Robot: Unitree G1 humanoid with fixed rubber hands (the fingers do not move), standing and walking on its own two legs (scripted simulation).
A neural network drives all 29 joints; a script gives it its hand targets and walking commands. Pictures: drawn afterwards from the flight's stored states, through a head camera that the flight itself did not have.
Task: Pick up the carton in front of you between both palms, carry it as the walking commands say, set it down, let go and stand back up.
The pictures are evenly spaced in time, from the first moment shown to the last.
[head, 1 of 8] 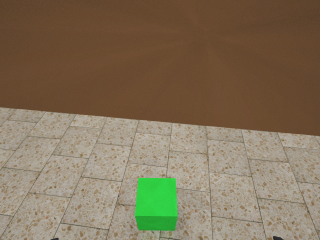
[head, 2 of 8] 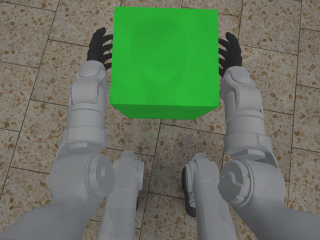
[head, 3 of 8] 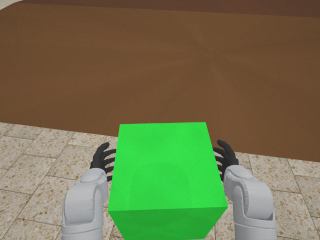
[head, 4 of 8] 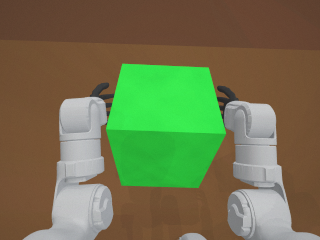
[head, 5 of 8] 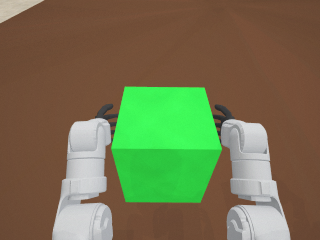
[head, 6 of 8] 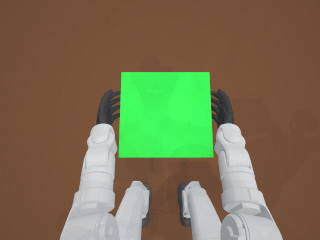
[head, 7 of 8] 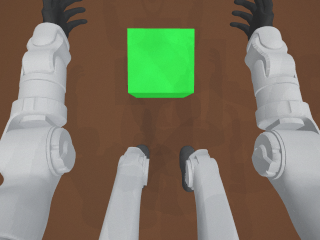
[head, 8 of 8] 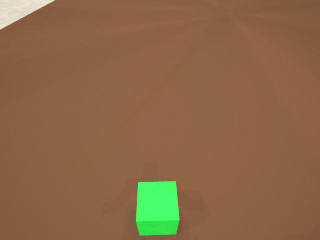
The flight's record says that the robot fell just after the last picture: no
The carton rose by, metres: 1.10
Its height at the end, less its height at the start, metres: +0.37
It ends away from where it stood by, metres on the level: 4.95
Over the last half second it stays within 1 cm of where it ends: yes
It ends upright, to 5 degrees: yes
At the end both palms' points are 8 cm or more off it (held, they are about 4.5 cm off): yes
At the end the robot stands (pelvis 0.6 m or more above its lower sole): yes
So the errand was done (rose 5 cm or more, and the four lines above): yes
